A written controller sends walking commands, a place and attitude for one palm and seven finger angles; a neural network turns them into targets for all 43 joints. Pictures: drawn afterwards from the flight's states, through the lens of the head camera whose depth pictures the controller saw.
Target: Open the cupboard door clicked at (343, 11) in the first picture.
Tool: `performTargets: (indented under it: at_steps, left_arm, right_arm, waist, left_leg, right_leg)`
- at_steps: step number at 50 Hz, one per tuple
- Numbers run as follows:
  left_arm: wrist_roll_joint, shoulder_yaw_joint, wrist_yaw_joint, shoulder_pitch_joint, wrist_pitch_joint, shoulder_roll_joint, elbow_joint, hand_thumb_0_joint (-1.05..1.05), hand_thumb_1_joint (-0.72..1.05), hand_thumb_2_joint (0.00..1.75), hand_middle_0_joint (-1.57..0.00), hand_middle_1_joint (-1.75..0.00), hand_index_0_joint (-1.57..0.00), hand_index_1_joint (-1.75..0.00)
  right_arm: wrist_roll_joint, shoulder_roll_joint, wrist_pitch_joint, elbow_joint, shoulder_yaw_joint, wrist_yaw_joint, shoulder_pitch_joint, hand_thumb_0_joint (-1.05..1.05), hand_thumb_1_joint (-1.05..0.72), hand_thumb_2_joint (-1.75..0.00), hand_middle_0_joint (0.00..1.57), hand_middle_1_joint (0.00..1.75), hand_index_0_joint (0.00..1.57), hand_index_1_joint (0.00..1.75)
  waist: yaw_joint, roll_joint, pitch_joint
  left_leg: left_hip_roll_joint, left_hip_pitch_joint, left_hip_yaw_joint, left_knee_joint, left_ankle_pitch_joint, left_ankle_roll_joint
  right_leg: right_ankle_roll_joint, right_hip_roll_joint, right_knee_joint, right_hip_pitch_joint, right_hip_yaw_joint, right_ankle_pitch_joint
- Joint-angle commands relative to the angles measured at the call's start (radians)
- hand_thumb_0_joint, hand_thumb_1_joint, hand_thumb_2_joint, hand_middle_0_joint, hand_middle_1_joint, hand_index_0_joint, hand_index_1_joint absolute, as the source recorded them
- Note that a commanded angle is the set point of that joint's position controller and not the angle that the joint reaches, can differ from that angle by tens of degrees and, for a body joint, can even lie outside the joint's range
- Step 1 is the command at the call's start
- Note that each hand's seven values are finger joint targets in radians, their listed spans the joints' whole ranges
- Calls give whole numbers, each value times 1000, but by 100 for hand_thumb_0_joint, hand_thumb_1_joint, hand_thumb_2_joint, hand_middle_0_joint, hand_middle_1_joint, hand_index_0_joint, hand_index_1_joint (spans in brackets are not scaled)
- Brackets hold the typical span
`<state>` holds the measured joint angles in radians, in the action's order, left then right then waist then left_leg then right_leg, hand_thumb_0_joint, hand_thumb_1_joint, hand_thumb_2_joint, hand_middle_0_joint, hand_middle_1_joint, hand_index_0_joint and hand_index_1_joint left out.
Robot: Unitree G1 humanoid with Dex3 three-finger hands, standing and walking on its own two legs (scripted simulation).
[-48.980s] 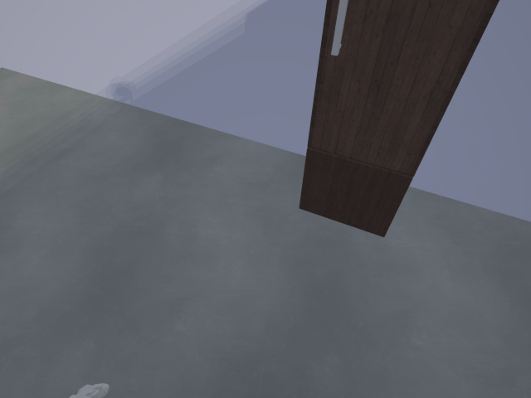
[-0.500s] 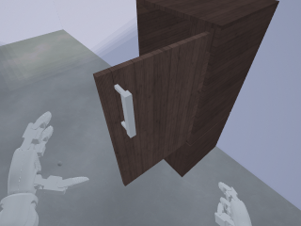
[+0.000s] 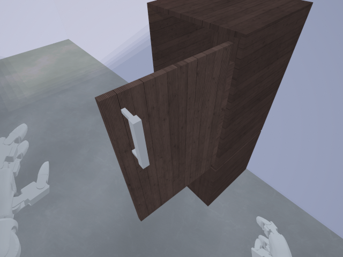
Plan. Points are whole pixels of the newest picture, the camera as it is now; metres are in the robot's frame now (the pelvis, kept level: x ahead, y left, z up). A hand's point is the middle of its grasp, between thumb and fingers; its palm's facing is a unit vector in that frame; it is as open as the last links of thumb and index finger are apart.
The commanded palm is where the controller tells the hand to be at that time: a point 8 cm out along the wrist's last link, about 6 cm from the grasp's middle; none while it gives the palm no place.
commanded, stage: draw the hand back to the body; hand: left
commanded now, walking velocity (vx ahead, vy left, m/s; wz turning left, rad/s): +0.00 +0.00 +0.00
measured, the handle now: (135, 139) +0.33 +0.13 +0.12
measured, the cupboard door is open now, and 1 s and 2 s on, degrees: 87 87 87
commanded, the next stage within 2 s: step back with the hand held close in 0.36 s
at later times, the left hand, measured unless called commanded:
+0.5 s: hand (38, 187) +0.18 +0.27 +0.15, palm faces +0.48 -0.79 -0.38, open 7.4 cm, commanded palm +0.13 +0.30 +0.17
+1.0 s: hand (9, 224) +0.12 +0.27 +0.15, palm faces +0.37 -0.78 -0.51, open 7.4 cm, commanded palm +0.06 +0.32 +0.17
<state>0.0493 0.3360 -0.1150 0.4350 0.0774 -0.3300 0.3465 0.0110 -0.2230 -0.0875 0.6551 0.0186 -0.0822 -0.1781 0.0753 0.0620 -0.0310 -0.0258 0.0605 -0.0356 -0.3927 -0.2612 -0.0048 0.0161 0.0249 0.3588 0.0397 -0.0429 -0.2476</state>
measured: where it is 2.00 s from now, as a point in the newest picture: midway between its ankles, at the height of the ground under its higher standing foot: outside the picture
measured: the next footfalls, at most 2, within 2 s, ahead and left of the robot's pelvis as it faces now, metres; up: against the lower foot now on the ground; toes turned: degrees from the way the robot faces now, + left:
right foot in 1.56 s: -0.27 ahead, -0.10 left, +0.00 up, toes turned -2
left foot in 1.72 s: -0.13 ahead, +0.10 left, +0.00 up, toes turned +0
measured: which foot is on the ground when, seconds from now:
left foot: down 0.00-1.00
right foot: down 0.00-1.00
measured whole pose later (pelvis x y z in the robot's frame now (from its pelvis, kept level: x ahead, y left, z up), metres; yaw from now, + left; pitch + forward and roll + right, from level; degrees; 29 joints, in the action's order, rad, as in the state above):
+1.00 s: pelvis -0.09 +0.02 -0.01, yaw +0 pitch -1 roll -1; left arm 0.03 0.42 -0.13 0.56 0.18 -0.43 0.54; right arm -0.01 -0.22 -0.02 0.54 0.00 -0.09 -0.18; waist 0.02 -0.01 -0.08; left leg -0.01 0.33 -0.05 -0.53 -0.19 0.03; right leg 0.04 0.05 0.50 0.32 -0.02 -0.17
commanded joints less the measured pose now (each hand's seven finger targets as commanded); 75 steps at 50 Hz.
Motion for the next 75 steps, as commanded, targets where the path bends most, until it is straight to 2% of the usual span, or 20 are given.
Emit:
performTargets:
  at_steps: [1, 16, 20, 24, 25, 27, 34, 39, 44, 51, 54, 57, 59, 61, 63, 64, 65, 67, 73, 75]
  left_arm:
    - [0, 108, -17, -104, 62, -173, 191, 0, 90, 90, -20, -30, -20, -30]
    - [-2, 113, -19, -118, 65, -187, 208, 0, 90, 90, -20, -30, -20, -30]
    - [2, 116, -17, -116, 69, -184, 176, 0, 90, 90, -20, -30, -20, -30]
    - [0, 111, -18, -172, 94, -205, 346, 0, 90, 90, -20, -30, -20, -30]
    - [2, 234, -24, -185, 130, -327, 360, 0, 90, 90, -20, -30, -20, -30]
    - [-1, 167, -10, -38, 128, -238, 257, 0, 90, 90, -20, -30, -20, -30]
    - [5, 180, -10, 114, 126, -231, 285, 0, 90, 90, -20, -30, -20, -30]
    - [7, 212, -24, 130, 130, -265, 334, 0, 90, 90, -20, -30, -20, -30]
    - [-3, 209, -38, 123, 147, -262, 398, 0, 90, 90, -20, -30, -20, -30]
    - [-32, 229, -51, 94, 191, -249, 379, 0, 90, 90, -20, -30, -20, -30]
    - [-35, 220, -54, 69, 204, -241, 370, 0, 90, 90, -20, -30, -20, -30]
    - [-25, 195, -67, 48, 208, -246, 372, 0, 90, 90, -20, -30, -20, -30]
    - [-24, 194, -74, 40, 200, -249, 369, 0, 90, 90, -20, -30, -20, -30]
    - [-19, 204, -77, 17, 199, -265, 417, 0, 90, 90, -20, -30, -20, -30]
    - [-19, 230, -79, 37, 216, -266, 459, 0, 90, 90, -20, -30, -20, -30]
    - [-36, 254, -83, 5, 221, -280, 480, 0, 90, 90, -20, -30, -20, -30]
    - [-46, 271, -87, -28, 225, -306, 488, 0, 90, 90, -20, -30, -20, -30]
    - [-33, 267, -81, 40, 235, -302, 448, 0, 90, 90, -20, -30, -20, -30]
    - [15, 186, -68, 114, 205, -233, 419, 0, 90, 90, -20, -30, -20, -30]
    - [24, 185, -54, 80, 205, -248, 377, 0, 90, 90, -20, -30, -20, -30]
  right_arm:
    - [-1, -96, -45, -161, -42, -8, 121, 0, -90, -90, 20, 30, 20, 30]
    - [0, -91, -47, -159, -38, -7, 131, 0, -90, -90, 20, 30, 20, 30]
    - [0, -94, -49, -159, -41, -8, 132, 0, -90, -90, 20, 30, 20, 30]
    - [0, -93, -66, -180, -39, -4, 145, 0, -90, -90, 20, 30, 20, 30]
    - [-11, -110, -43, -210, -31, -7, 132, 0, -90, -90, 20, 30, 20, 30]
    - [-7, -94, -14, -189, -34, -11, 141, 0, -90, -90, 20, 30, 20, 30]
    - [-18, -118, 34, -241, -68, -13, 111, 0, -90, -90, 20, 30, 20, 30]
    - [-26, -112, 48, -266, -75, -17, 109, 0, -90, -90, 20, 30, 20, 30]
    - [-24, -120, 28, -279, -74, -19, 100, 0, -90, -90, 20, 30, 20, 30]
    - [-19, -132, -14, -278, -79, -15, 84, 0, -90, -90, 20, 30, 20, 30]
    - [-20, -128, -29, -270, -80, -11, 55, 0, -90, -90, 20, 30, 20, 30]
    - [-19, -108, -34, -228, -77, -10, 36, 0, -90, -90, 20, 30, 20, 30]
    - [-11, -96, -36, -208, -67, -10, 42, 0, -90, -90, 20, 30, 20, 30]
    - [-10, -113, -39, -216, -66, -19, 60, 0, -90, -90, 20, 30, 20, 30]
    - [-5, -134, -56, -247, -63, -29, 75, 0, -90, -90, 20, 30, 20, 30]
    - [6, -126, -71, -244, -71, -27, 72, 0, -90, -90, 20, 30, 20, 30]
    - [6, -98, -81, -221, -75, -20, 54, 0, -90, -90, 20, 30, 20, 30]
    - [-3, -111, -94, -208, -92, -5, 65, 0, -90, -90, 20, 30, 20, 30]
    - [-5, -92, -108, -169, -71, 22, 55, 0, -90, -90, 20, 30, 20, 30]
    - [-4, -92, -98, -154, -69, 24, 53, 0, -90, -90, 20, 30, 20, 30]
  waist:
    - [-6, -14, 90]
    - [-4, 28, 71]
    - [-4, -32, 59]
    - [3, 54, 134]
    - [-48, 4, 15]
    - [-50, -52, 8]
    - [-56, -37, 189]
    - [-58, -79, 207]
    - [-54, 12, 170]
    - [-66, 77, 71]
    - [-77, -22, 57]
    - [-84, -175, 68]
    - [-87, -213, 89]
    - [-93, -71, 74]
    - [-81, 271, 65]
    - [-84, 363, 78]
    - [-87, 230, 78]
    - [-68, 107, 131]
    - [-71, 222, 178]
    - [-67, 118, 146]
  left_leg:
    - [1, -27, 0, 26, 385, 18]
    - [7, -22, 6, 42, 328, 13]
    - [4, -17, 7, 53, 279, 19]
    - [12, -41, 15, 45, 280, 18]
    - [-6, 52, 18, 7, 222, 37]
    - [-6, 74, 30, -11, 196, 33]
    - [-53, 65, 28, -35, 417, 26]
    - [-61, 122, 31, -49, 380, 25]
    - [-84, 232, 71, 4, 220, 39]
    - [-114, 545, 120, 84, -290, 79]
    - [-77, 511, 99, -13, -327, 64]
    - [15, 198, 26, -354, -190, 9]
    - [17, 134, 24, -377, -143, 7]
    - [-23, 175, 89, -184, -161, 20]
    - [-224, 487, 397, 220, -468, 99]
    - [-340, 656, 553, 383, -615, 169]
    - [-337, 638, 519, 361, -520, 171]
    - [-281, 473, 391, 245, -358, 147]
    - [-172, 255, 190, 266, -192, 40]
    - [-124, 224, 108, 130, -68, -14]
  right_leg:
    - [-28, -19, -35, -1, -3, 328]
    - [-31, -24, -55, 6, -1, 274]
    - [-26, -27, -63, 20, -3, 229]
    - [-28, -21, -57, -9, 9, 232]
    - [-28, 20, -98, 124, 66, 287]
    - [-28, 48, -92, 144, 61, 302]
    - [-10, 46, 32, 99, 34, 415]
    - [-7, 54, 74, 101, 45, 425]
    - [-1, 26, 121, 110, 38, 246]
    - [-2, 6, 190, 44, 61, 35]
    - [-20, 41, 104, 152, 109, -105]
    - [-92, 184, -103, 523, 207, -328]
    - [-101, 211, -93, 565, 168, -275]
    - [-62, 134, 25, 520, 92, -230]
    - [8, -43, 431, 296, 12, -228]
    - [15, -105, 771, 172, 44, -232]
    - [0, -91, 894, 203, 98, -232]
    - [-5, -95, 848, 271, 92, -247]
    - [-42, -119, 292, 167, -49, -324]
    - [-74, -53, -69, 151, 0, -206]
